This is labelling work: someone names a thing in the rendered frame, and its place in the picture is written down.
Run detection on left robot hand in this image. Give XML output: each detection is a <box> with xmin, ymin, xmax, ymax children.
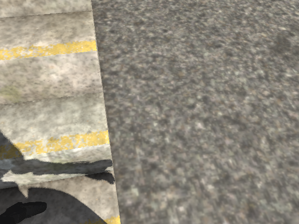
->
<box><xmin>0</xmin><ymin>202</ymin><xmax>47</xmax><ymax>224</ymax></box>

